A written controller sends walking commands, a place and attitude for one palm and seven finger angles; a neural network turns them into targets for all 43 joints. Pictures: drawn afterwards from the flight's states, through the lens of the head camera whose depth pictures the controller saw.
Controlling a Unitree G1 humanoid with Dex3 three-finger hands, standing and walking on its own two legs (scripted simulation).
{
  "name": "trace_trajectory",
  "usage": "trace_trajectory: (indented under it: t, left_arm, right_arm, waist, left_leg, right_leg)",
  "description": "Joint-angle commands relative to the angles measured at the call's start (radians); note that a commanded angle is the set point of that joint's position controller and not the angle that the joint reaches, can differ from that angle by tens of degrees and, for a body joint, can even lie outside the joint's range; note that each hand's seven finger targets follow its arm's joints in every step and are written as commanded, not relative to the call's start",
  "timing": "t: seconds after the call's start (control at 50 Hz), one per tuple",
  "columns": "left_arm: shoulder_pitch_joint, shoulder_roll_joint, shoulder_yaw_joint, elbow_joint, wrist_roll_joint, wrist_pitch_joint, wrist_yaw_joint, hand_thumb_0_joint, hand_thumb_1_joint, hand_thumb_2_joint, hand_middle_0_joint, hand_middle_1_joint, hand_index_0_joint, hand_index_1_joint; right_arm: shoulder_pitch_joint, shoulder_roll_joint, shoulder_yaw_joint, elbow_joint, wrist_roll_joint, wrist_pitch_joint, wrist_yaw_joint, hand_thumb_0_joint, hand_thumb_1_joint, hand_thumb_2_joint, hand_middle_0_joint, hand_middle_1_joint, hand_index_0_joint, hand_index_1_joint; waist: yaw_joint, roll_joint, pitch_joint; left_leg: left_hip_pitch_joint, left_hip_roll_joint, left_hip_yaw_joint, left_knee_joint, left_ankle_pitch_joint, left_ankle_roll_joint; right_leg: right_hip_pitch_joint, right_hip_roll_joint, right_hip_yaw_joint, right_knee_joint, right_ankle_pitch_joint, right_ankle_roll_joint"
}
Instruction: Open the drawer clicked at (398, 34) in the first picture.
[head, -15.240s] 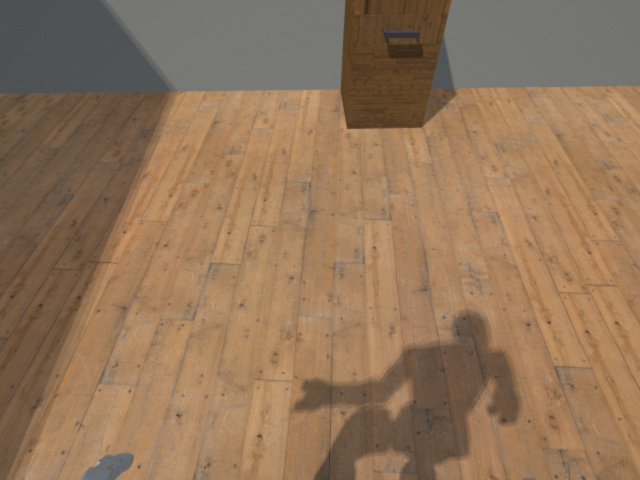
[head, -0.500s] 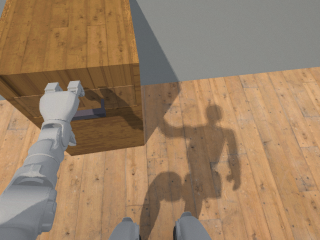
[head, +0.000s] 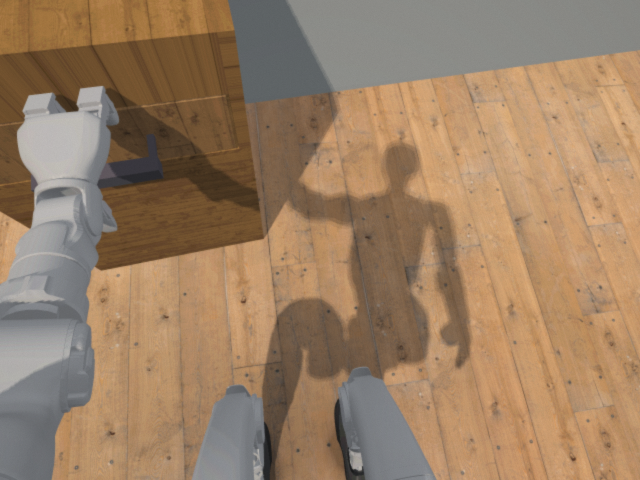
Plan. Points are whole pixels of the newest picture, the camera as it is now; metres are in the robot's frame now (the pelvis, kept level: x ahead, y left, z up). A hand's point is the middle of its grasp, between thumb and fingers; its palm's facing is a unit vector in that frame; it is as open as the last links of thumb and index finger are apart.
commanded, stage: move the hooked fingers above the handle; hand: left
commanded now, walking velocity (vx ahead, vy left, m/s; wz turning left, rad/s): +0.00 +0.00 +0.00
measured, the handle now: (98, 163) +0.55 +0.27 -0.10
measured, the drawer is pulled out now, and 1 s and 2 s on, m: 0.00 0.00 0.00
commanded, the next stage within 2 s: none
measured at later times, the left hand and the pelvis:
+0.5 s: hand (88, 175) +0.51 +0.26 -0.05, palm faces -0.07 -0.01 -1.00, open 13.9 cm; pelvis -0.01 -0.01 +0.00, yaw +0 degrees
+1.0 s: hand (98, 183) +0.49 +0.25 -0.05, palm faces -0.12 -0.07 -0.99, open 13.9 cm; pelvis +0.00 +0.00 +0.01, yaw +0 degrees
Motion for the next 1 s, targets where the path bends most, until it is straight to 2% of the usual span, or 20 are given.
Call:
trace_trajectory:
  t: [0.0, 0.06, 0.12, 0.18, 0.2, 0.22, 0.24, 0.28, 0.34, 0.42, 0.54, 0.56, 0.6, 0.62, 0.72, 0.8, 0.82, 0.88, 0.94, 0.98]
  left_arm:
    - [-0.301, 0.344, 0.065, -0.129, -0.051, 0.102, -0.010, 0.000, -0.500, 0.300, -0.300, -1.200, -0.300, -1.200]
    - [-0.390, 0.335, 0.031, -0.232, -0.069, 0.067, -0.062, 0.000, -0.500, 0.300, -0.300, -1.200, -0.300, -1.200]
    - [-0.417, 0.269, -0.024, -0.305, -0.070, 0.003, -0.104, 0.000, -0.500, 0.300, -0.300, -1.200, -0.300, -1.200]
    - [-0.408, 0.205, -0.068, -0.233, -0.067, -0.040, -0.110, 0.000, -0.500, 0.300, -0.300, -1.200, -0.300, -1.200]
    - [-0.392, 0.224, -0.050, -0.193, -0.063, -0.043, -0.103, 0.000, -0.500, 0.300, -0.300, -1.200, -0.300, -1.200]
    - [-0.397, 0.217, -0.060, -0.159, -0.059, -0.042, -0.093, 0.000, -0.500, 0.300, -0.300, -1.200, -0.300, -1.200]
    - [-0.397, 0.246, -0.035, -0.135, -0.054, -0.039, -0.083, 0.000, -0.500, 0.300, -0.300, -1.200, -0.300, -1.200]
    - [-0.394, 0.234, -0.046, -0.072, -0.039, -0.017, -0.058, 0.000, -0.500, 0.300, -0.300, -1.200, -0.300, -1.200]
    - [-0.361, 0.296, 0.008, -0.042, -0.034, 0.018, -0.037, 0.000, -0.500, 0.300, -0.300, -1.200, -0.300, -1.200]
    - [-0.370, 0.335, 0.023, -0.134, -0.027, 0.034, -0.046, 0.000, -0.500, 0.300, -0.300, -1.200, -0.300, -1.200]
    - [-0.420, 0.348, 0.060, -0.373, -0.062, -0.023, -0.052, 0.000, -0.500, 0.300, -0.300, -1.200, -0.300, -1.200]
    - [-0.398, 0.331, 0.055, -0.368, -0.063, -0.026, -0.046, 0.000, -0.500, 0.300, -0.300, -1.200, -0.300, -1.200]
    - [-0.380, 0.284, 0.026, -0.313, -0.067, -0.017, -0.035, 0.000, -0.500, 0.300, -0.300, -1.200, -0.300, -1.200]
    - [-0.370, 0.298, 0.033, -0.281, -0.059, -0.007, -0.028, 0.000, -0.500, 0.300, -0.300, -1.200, -0.300, -1.200]
    - [-0.320, 0.224, -0.031, -0.114, -0.065, 0.058, -0.033, 0.000, -0.500, 0.300, -0.300, -1.200, -0.300, -1.200]
    - [-0.315, 0.160, -0.085, -0.105, -0.077, 0.054, -0.088, 0.000, -0.500, 0.300, -0.300, -1.200, -0.300, -1.200]
    - [-0.283, 0.176, -0.066, -0.107, -0.081, 0.043, -0.100, 0.000, -0.500, 0.300, -0.300, -1.200, -0.300, -1.200]
    - [-0.296, 0.220, -0.029, -0.169, -0.079, -0.015, -0.115, 0.000, -0.500, 0.300, -0.300, -1.200, -0.300, -1.200]
    - [-0.345, 0.286, 0.028, -0.243, -0.045, -0.070, -0.073, 0.000, -0.500, 0.300, -0.300, -1.200, -0.300, -1.200]
    - [-0.355, 0.338, 0.074, -0.295, -0.027, -0.087, -0.022, 0.000, -0.500, 0.300, -0.300, -1.200, -0.300, -1.200]
  right_arm:
    - [0.183, -0.190, -0.063, -0.061, 0.017, -0.005, -0.008, 0.000, -0.900, -0.900, 0.200, 0.300, 0.200, 0.300]
    - [0.184, -0.188, -0.065, -0.059, 0.023, -0.023, -0.022, 0.000, -0.900, -0.900, 0.200, 0.300, 0.200, 0.300]
    - [0.184, -0.174, -0.072, -0.043, 0.021, -0.042, -0.039, 0.000, -0.900, -0.900, 0.200, 0.300, 0.200, 0.300]
    - [0.183, -0.166, -0.070, -0.017, 0.018, -0.055, -0.046, 0.000, -0.900, -0.900, 0.200, 0.300, 0.200, 0.300]
    - [0.182, -0.169, -0.066, -0.015, 0.018, -0.056, -0.049, 0.000, -0.900, -0.900, 0.200, 0.300, 0.200, 0.300]
    - [0.176, -0.166, -0.060, -0.016, 0.018, -0.057, -0.049, 0.000, -0.900, -0.900, 0.200, 0.300, 0.200, 0.300]
    - [0.170, -0.168, -0.056, -0.019, 0.017, -0.057, -0.048, 0.000, -0.900, -0.900, 0.200, 0.300, 0.200, 0.300]
    - [0.165, -0.168, -0.051, -0.032, 0.017, -0.056, -0.043, 0.000, -0.900, -0.900, 0.200, 0.300, 0.200, 0.300]
    - [0.156, -0.178, -0.043, -0.056, 0.012, -0.048, -0.032, 0.000, -0.900, -0.900, 0.200, 0.300, 0.200, 0.300]
    - [0.164, -0.179, -0.045, -0.088, 0.017, -0.038, -0.026, 0.000, -0.900, -0.900, 0.200, 0.300, 0.200, 0.300]
    - [0.179, -0.175, -0.068, -0.066, 0.016, -0.041, -0.032, 0.000, -0.900, -0.900, 0.200, 0.300, 0.200, 0.300]
    - [0.183, -0.176, -0.074, -0.058, 0.016, -0.041, -0.032, 0.000, -0.900, -0.900, 0.200, 0.300, 0.200, 0.300]
    - [0.181, -0.172, -0.072, -0.034, 0.016, -0.039, -0.031, 0.000, -0.900, -0.900, 0.200, 0.300, 0.200, 0.300]
    - [0.184, -0.176, -0.068, -0.027, 0.015, -0.037, -0.031, 0.000, -0.900, -0.900, 0.200, 0.300, 0.200, 0.300]
    - [0.185, -0.175, -0.057, -0.021, 0.018, -0.033, -0.023, 0.000, -0.900, -0.900, 0.200, 0.300, 0.200, 0.300]
    - [0.188, -0.170, -0.058, -0.034, 0.019, -0.031, -0.022, 0.000, -0.900, -0.900, 0.200, 0.300, 0.200, 0.300]
    - [0.189, -0.170, -0.058, -0.040, 0.019, -0.030, -0.024, 0.000, -0.900, -0.900, 0.200, 0.300, 0.200, 0.300]
    - [0.182, -0.169, -0.055, -0.050, 0.016, -0.026, -0.031, 0.000, -0.900, -0.900, 0.200, 0.300, 0.200, 0.300]
    - [0.165, -0.168, -0.059, -0.047, 0.009, -0.026, -0.036, 0.000, -0.900, -0.900, 0.200, 0.300, 0.200, 0.300]
    - [0.158, -0.172, -0.062, -0.053, 0.002, -0.022, -0.035, 0.000, -0.900, -0.900, 0.200, 0.300, 0.200, 0.300]
  waist:
    - [0.024, 0.070, -0.641]
    - [-0.006, 0.075, -0.696]
    - [-0.029, 0.101, -0.684]
    - [-0.057, 0.082, -0.526]
    - [-0.053, 0.058, -0.480]
    - [-0.056, 0.073, -0.432]
    - [-0.044, 0.081, -0.423]
    - [-0.047, 0.087, -0.397]
    - [-0.012, 0.117, -0.440]
    - [0.007, 0.136, -0.609]
    - [0.010, 0.163, -0.787]
    - [0.008, 0.170, -0.780]
    - [-0.010, 0.131, -0.671]
    - [-0.010, 0.111, -0.621]
    - [-0.022, 0.070, -0.476]
    - [-0.033, 0.074, -0.485]
    - [-0.019, 0.066, -0.496]
    - [-0.009, 0.077, -0.526]
    - [0.002, 0.113, -0.526]
    - [0.020, 0.145, -0.589]
  left_leg:
    - [0.433, -0.006, -0.010, -0.171, 0.495, 0.012]
    - [0.462, -0.001, -0.019, -0.174, 0.441, 0.021]
    - [0.512, 0.003, -0.026, -0.175, 0.426, 0.023]
    - [0.461, 0.005, -0.029, -0.171, 0.351, 0.024]
    - [0.418, 0.003, -0.030, -0.172, 0.315, 0.024]
    - [0.374, -0.001, -0.020, -0.169, 0.284, 0.026]
    - [0.357, -0.003, -0.019, -0.172, 0.282, 0.024]
    - [0.326, -0.009, -0.016, -0.165, 0.261, 0.022]
    - [0.329, -0.010, -0.010, -0.159, 0.323, 0.018]
    - [0.381, -0.008, -0.006, -0.143, 0.404, 0.018]
    - [0.564, 0.011, -0.041, -0.146, 0.543, 0.011]
    - [0.582, 0.012, -0.042, -0.147, 0.553, 0.008]
    - [0.533, 0.012, -0.033, -0.154, 0.504, 0.014]
    - [0.507, 0.013, -0.036, -0.165, 0.478, 0.013]
    - [0.433, 0.003, -0.019, -0.195, 0.408, 0.016]
    - [0.461, 0.005, -0.017, -0.197, 0.434, 0.017]
    - [0.451, 0.003, -0.012, -0.193, 0.433, 0.018]
    - [0.452, 0.006, -0.019, -0.184, 0.446, 0.018]
    - [0.450, 0.010, -0.027, -0.166, 0.456, 0.015]
    - [0.472, 0.009, -0.032, -0.150, 0.491, 0.009]
  right_leg:
    - [0.417, 0.017, -0.047, -0.130, 0.365, -0.054]
    - [0.425, 0.015, -0.038, -0.150, 0.326, -0.050]
    - [0.385, 0.016, -0.036, -0.163, 0.294, -0.053]
    - [0.283, 0.019, -0.045, -0.180, 0.199, -0.058]
    - [0.264, 0.019, -0.047, -0.177, 0.167, -0.060]
    - [0.245, 0.018, -0.045, -0.179, 0.145, -0.060]
    - [0.242, 0.016, -0.047, -0.173, 0.142, -0.064]
    - [0.210, 0.017, -0.051, -0.162, 0.121, -0.066]
    - [0.239, 0.016, -0.051, -0.139, 0.169, -0.069]
    - [0.334, 0.018, -0.044, -0.116, 0.265, -0.064]
    - [0.375, 0.016, -0.046, -0.115, 0.350, -0.059]
    - [0.360, 0.018, -0.046, -0.122, 0.351, -0.058]
    - [0.339, 0.018, -0.049, -0.144, 0.318, -0.057]
    - [0.328, 0.018, -0.054, -0.146, 0.295, -0.058]
    - [0.315, 0.019, -0.060, -0.179, 0.250, -0.059]
    - [0.315, 0.020, -0.059, -0.183, 0.279, -0.061]
    - [0.337, 0.020, -0.055, -0.181, 0.288, -0.062]
    - [0.335, 0.019, -0.051, -0.161, 0.294, -0.066]
    - [0.290, 0.016, -0.050, -0.135, 0.275, -0.070]
    - [0.285, 0.017, -0.048, -0.110, 0.282, -0.070]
